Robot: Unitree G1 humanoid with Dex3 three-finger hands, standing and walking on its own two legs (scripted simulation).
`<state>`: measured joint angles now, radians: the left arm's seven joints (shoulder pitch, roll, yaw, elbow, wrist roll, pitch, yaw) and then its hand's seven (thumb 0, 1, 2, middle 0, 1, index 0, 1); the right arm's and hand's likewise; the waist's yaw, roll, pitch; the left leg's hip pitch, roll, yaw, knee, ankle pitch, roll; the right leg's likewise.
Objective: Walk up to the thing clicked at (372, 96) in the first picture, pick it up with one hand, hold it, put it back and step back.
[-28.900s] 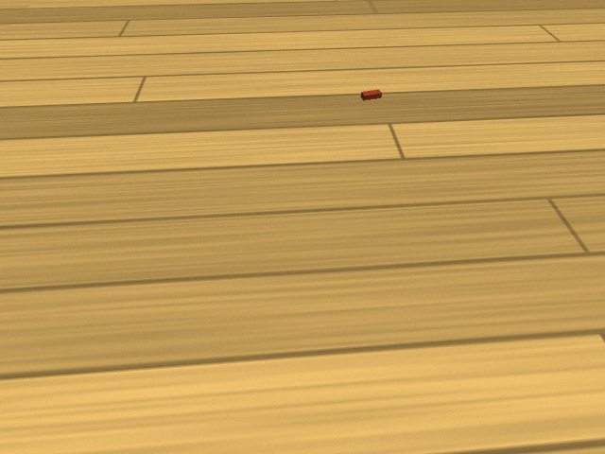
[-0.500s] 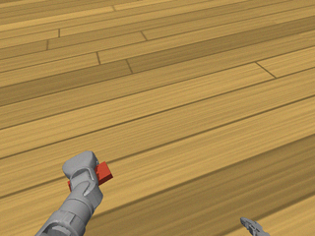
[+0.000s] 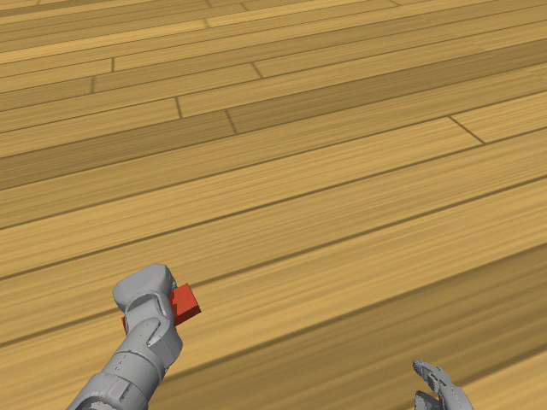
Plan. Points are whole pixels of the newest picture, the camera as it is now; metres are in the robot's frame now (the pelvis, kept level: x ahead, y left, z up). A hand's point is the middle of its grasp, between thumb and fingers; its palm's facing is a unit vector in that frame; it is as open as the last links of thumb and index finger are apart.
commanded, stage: hold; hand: left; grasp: from above
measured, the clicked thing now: (162, 314) +0.31 +0.23 -0.07
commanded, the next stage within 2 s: crouch in 0.28 s
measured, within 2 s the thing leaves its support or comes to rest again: neither
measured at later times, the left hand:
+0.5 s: hand (161, 309) +0.30 +0.22 -0.04, palm faces -0.36 -0.25 -0.90, open 8.3 cm
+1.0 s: hand (192, 331) +0.34 +0.22 -0.22, palm faces -0.36 -0.18 -0.92, open 7.9 cm
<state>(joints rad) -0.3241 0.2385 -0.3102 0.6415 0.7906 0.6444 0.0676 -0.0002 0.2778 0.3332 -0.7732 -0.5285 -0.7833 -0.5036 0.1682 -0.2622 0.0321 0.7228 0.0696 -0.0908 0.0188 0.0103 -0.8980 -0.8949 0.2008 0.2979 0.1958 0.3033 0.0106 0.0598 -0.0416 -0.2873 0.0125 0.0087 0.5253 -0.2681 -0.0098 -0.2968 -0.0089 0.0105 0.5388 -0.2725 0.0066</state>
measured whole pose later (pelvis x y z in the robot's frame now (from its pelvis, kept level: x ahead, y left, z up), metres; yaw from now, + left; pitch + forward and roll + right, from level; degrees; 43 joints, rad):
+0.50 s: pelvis +0.00 +0.00 +0.00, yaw +0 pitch +2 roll +0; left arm -0.37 0.22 -0.31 0.72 0.78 0.65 0.10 0.00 0.26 0.36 -0.78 -0.54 -0.79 -0.51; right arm 0.18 -0.26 0.03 0.75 0.06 -0.11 0.03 0.01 -0.89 -0.89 0.20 0.30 0.20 0.30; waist 0.00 0.05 -0.04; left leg -0.30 0.01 0.01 0.54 -0.28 -0.01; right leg -0.31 -0.01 0.01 0.54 -0.27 0.01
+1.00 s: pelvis -0.03 +0.01 -0.10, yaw -1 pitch +23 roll -1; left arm -0.71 0.22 -0.08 1.29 0.84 0.41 0.50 0.00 0.33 0.19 -0.87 -0.36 -0.89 -0.31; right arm 0.24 -0.28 -0.04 0.79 -0.03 -0.15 0.10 0.01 -0.88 -0.89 0.20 0.30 0.20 0.30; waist -0.11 0.00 -0.15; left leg -1.11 0.03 -0.01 1.21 -0.50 -0.01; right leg -1.10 0.01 0.00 1.18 -0.48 0.02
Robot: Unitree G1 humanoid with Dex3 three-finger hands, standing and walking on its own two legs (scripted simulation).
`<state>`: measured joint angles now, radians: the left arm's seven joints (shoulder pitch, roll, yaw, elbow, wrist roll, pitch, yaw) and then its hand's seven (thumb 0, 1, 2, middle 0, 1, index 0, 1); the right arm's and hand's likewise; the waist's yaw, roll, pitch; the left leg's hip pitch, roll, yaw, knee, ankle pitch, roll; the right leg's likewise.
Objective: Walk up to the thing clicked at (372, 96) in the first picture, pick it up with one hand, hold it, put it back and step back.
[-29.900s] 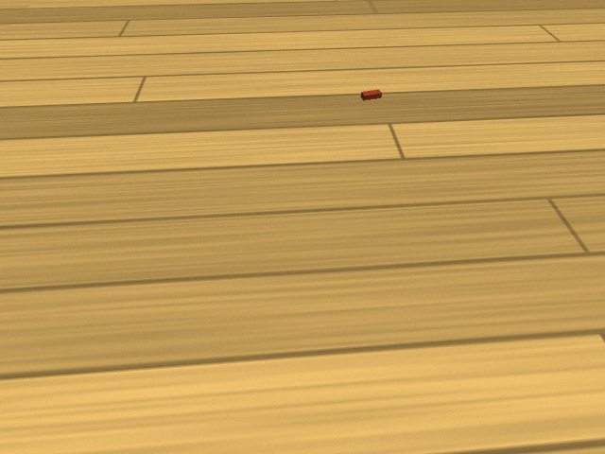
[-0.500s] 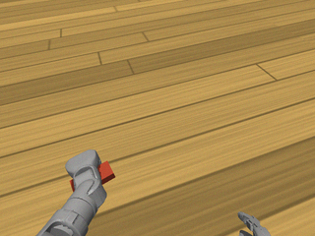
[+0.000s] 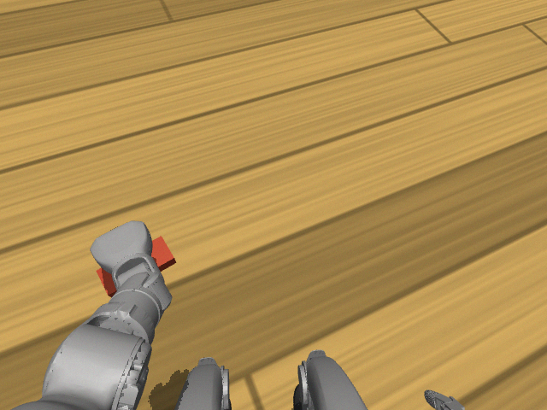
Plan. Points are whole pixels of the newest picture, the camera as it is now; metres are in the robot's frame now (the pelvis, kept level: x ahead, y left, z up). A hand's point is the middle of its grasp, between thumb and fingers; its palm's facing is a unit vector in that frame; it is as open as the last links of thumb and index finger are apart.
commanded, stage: crouch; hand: left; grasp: from above
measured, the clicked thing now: (137, 266) +0.38 +0.23 -0.15
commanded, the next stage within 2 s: lower in 1.46 s
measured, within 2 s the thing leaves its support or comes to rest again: neither
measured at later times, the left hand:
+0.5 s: hand (174, 280) +0.41 +0.20 -0.34, palm faces -0.37 -0.21 -0.90, open 7.8 cm
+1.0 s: hand (182, 280) +0.44 +0.20 -0.44, palm faces -0.37 -0.21 -0.90, open 7.7 cm
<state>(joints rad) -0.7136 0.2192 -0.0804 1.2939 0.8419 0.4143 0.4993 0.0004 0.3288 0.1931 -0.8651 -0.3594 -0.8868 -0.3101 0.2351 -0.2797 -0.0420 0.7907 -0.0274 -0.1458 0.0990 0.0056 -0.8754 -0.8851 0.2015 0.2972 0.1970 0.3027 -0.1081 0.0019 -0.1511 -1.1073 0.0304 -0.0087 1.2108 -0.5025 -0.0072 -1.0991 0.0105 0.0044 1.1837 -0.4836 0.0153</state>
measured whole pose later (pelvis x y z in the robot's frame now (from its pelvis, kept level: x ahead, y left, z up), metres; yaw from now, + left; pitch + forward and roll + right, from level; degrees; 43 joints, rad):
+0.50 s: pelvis -0.04 +0.00 -0.20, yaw -2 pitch +38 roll -3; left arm -0.96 0.39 0.06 1.45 0.90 0.26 0.49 0.00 0.37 0.08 -0.94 -0.22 -0.95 -0.17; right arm 0.16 -0.23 0.00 0.85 -0.09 -0.18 0.13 0.00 -0.89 -0.89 0.20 0.30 0.20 0.30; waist -0.20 0.06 -0.20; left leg -1.95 0.02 -0.06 1.96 -0.66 -0.01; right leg -1.93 0.01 -0.03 1.91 -0.64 0.01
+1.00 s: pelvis -0.06 +0.00 -0.30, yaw -3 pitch +37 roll -4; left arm -1.13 0.52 0.12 1.61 0.96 0.21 0.50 0.00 0.38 0.02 -0.96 -0.18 -0.97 -0.14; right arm 0.16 -0.27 0.02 0.86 -0.14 -0.20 0.20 0.00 -0.90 -0.89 0.20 0.30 0.20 0.30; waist -0.26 0.05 -0.12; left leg -2.23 0.02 -0.08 2.26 -0.68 -0.01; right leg -2.21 0.02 -0.04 2.21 -0.65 0.02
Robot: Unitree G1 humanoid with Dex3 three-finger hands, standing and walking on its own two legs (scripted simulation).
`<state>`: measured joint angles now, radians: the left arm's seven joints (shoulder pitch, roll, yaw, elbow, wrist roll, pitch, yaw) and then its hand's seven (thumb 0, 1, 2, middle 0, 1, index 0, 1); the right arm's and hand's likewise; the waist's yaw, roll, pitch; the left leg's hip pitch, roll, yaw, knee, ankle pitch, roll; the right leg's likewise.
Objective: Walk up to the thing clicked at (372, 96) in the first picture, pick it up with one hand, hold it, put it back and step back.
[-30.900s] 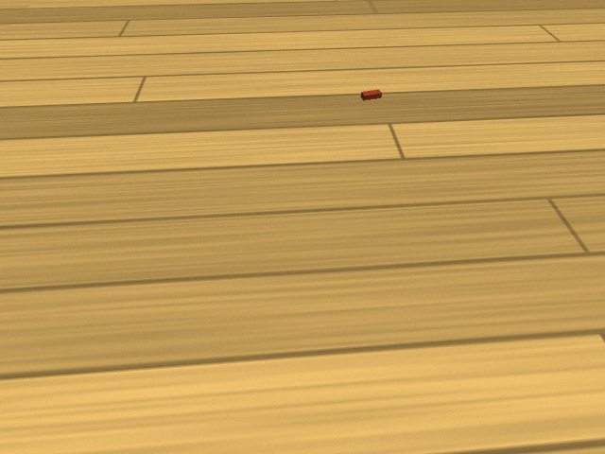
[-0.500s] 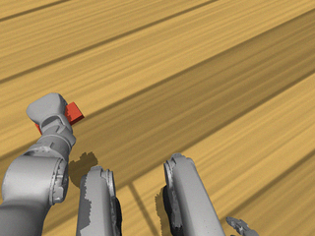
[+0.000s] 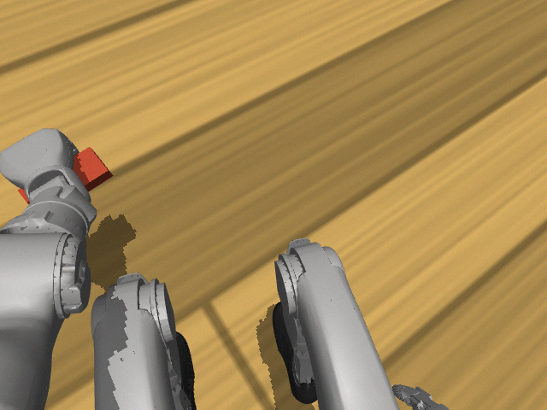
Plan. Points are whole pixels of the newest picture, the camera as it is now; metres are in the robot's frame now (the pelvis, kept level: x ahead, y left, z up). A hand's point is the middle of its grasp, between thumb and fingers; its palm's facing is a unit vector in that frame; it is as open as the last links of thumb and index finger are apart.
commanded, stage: crouch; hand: left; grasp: from above
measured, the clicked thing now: (67, 182) +0.49 +0.24 -0.18
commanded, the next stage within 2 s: lower in 0.46 s
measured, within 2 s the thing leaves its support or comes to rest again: neither
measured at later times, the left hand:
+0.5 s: hand (76, 184) +0.49 +0.23 -0.20, palm faces -0.37 -0.22 -0.90, open 7.8 cm
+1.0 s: hand (91, 188) +0.50 +0.23 -0.25, palm faces -0.38 -0.23 -0.90, open 7.9 cm
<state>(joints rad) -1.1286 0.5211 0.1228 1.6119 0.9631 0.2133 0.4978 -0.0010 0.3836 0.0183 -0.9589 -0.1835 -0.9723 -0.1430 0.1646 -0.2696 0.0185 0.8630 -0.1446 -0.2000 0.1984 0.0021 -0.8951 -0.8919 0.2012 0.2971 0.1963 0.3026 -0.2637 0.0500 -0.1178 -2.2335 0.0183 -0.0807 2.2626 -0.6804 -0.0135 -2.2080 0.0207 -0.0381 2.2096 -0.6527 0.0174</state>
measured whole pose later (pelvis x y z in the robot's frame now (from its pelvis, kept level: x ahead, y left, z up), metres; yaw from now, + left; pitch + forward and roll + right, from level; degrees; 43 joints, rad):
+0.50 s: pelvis +0.00 +0.00 -0.04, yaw -2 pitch +36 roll -5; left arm -1.17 0.61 0.17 1.68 1.01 0.15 0.53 0.00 0.35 0.12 -0.94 -0.22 -0.96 -0.19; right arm 0.18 -0.31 0.06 0.85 -0.18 -0.21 0.26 0.00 -0.91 -0.90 0.20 0.30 0.20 0.30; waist -0.29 0.04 -0.04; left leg -2.32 0.02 -0.11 2.39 -0.70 -0.02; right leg -2.29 0.03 -0.06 2.32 -0.66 0.02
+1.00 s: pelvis +0.01 +0.00 -0.05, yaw -4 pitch +34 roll -8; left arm -1.20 0.71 0.21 1.77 1.06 0.10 0.61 0.00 0.30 0.19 -0.91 -0.31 -0.92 -0.29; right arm 0.19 -0.32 0.11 0.82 -0.21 -0.24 0.32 0.00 -0.92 -0.90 0.20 0.30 0.19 0.30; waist -0.35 -0.01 0.04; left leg -2.36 0.02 -0.15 2.47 -0.71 -0.02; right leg -2.32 0.04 -0.10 2.36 -0.66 0.03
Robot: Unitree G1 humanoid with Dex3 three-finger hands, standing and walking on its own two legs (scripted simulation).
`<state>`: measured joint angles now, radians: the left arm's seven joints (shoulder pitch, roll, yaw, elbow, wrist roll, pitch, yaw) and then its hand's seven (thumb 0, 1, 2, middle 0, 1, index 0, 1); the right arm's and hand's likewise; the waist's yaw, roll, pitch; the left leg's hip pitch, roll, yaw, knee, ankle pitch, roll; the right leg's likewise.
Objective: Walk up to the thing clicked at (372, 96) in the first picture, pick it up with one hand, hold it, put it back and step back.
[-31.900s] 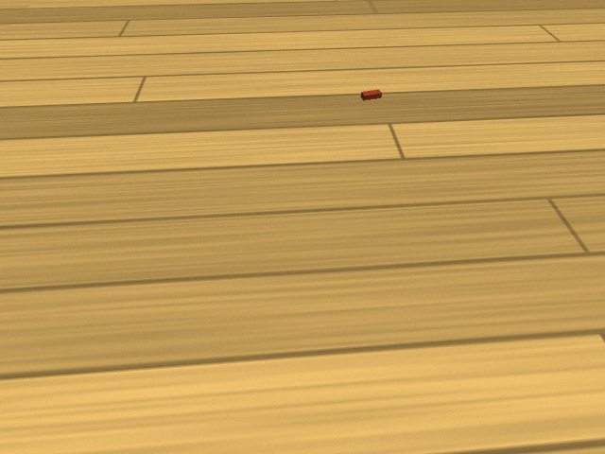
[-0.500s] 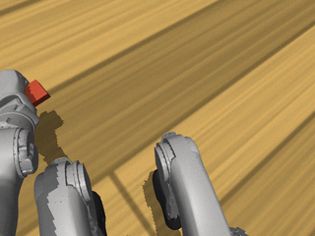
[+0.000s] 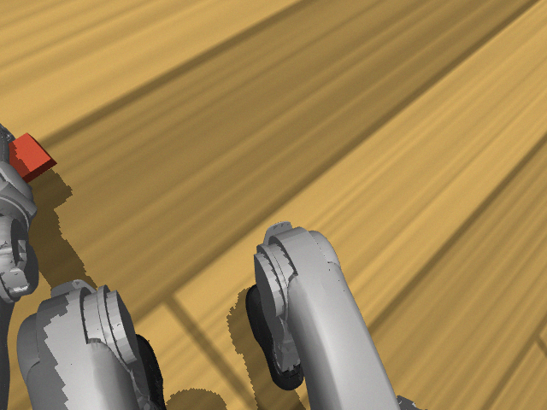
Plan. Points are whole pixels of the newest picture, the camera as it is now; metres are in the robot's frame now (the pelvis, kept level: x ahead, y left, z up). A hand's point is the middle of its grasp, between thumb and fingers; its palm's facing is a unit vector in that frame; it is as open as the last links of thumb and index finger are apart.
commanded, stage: rest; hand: left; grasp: from above
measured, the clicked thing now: (4, 172) +0.49 +0.27 -0.23
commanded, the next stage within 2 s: open in 1.54 s
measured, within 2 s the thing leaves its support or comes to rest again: rests again in 1.28 s
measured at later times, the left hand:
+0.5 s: hand (12, 177) +0.48 +0.26 -0.23, palm faces -0.36 -0.27 -0.89, open 7.9 cm
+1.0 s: hand (19, 177) +0.48 +0.25 -0.25, palm faces -0.36 -0.27 -0.89, open 7.9 cm
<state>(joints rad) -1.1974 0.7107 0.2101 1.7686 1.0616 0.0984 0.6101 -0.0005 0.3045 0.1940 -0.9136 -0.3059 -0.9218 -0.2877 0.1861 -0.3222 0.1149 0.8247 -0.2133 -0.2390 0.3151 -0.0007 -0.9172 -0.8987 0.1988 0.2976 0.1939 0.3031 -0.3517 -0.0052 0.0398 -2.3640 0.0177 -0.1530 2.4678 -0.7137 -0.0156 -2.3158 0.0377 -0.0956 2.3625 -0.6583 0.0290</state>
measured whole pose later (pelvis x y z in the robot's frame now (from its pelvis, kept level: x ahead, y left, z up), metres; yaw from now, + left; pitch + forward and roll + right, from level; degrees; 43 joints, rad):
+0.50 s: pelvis +0.00 +0.00 +0.00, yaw -3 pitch +32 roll -11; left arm -1.21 0.84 0.23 1.84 1.06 0.07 0.67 0.00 0.33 0.17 -0.92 -0.26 -0.93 -0.24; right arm 0.18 -0.34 0.20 0.79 -0.24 -0.28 0.36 0.00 -0.91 -0.89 0.20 0.30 0.19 0.30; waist -0.41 -0.05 0.13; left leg -2.36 0.02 -0.20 2.50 -0.72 -0.01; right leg -2.29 0.05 -0.14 2.36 -0.65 0.04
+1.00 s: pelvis +0.00 +0.01 +0.00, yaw -4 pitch +32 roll -13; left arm -1.24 0.90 0.21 1.86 1.03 0.09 0.70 0.00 0.33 0.17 -0.92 -0.26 -0.92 -0.24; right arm 0.16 -0.34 0.26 0.75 -0.24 -0.31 0.38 0.00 -0.91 -0.90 0.20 0.30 0.19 0.30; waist -0.45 -0.09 0.18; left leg -2.35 0.02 -0.23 2.50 -0.73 -0.01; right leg -2.27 0.06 -0.16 2.33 -0.65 0.05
